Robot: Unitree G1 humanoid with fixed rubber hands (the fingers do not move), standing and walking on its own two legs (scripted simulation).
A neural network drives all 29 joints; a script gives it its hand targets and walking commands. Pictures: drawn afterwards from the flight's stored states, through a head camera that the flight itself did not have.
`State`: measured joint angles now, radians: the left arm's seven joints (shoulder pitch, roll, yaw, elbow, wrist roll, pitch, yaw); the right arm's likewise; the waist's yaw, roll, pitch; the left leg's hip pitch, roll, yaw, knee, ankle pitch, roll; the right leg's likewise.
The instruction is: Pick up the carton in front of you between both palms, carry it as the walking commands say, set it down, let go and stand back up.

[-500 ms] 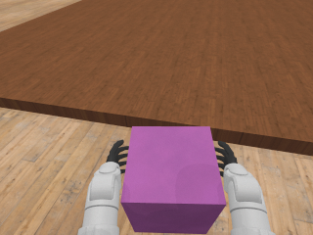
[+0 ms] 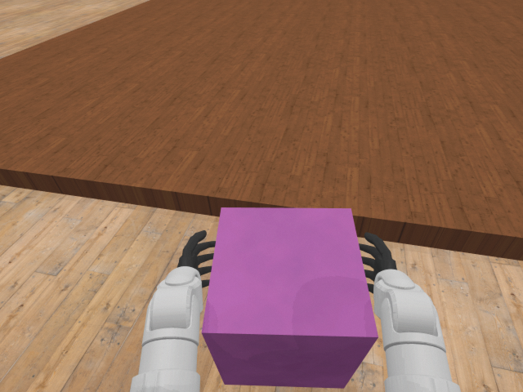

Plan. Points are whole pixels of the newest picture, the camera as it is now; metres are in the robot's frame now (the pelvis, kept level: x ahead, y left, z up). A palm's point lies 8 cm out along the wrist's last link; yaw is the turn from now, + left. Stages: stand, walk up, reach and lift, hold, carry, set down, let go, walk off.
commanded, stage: carry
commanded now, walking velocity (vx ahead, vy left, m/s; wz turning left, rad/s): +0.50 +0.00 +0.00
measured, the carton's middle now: (284, 300) +0.29 +0.00 -0.01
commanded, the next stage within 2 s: none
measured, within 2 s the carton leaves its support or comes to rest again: neither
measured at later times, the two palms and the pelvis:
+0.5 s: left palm (209, 204) +0.43 +0.14 +0.08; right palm (375, 209) +0.42 -0.16 +0.08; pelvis +0.18 +0.00 -0.01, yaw -3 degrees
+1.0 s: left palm (255, 134) +0.71 +0.07 +0.07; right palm (375, 133) +0.71 -0.23 +0.06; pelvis +0.48 -0.08 -0.01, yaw +0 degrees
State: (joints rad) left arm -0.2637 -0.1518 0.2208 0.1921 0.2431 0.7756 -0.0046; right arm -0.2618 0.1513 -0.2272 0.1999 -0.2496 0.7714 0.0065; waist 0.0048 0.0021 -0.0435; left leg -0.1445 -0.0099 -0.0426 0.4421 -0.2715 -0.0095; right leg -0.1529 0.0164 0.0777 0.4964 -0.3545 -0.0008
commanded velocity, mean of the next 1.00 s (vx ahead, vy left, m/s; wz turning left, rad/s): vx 0.50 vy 0.00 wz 0.00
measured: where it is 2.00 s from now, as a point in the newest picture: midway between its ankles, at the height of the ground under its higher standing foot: (294, 240)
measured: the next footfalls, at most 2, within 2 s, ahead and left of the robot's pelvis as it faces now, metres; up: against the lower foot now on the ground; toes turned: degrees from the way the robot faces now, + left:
left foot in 0.42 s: +0.26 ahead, +0.08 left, +0.00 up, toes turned +9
right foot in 0.86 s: +0.57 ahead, -0.17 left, +0.00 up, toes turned -15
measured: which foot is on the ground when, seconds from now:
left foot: down 0.00-0.12, up 0.14-0.40, down 0.42-0.88, up 0.90-1.00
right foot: down 0.00-0.44, up 0.46-0.84, down 0.86-1.00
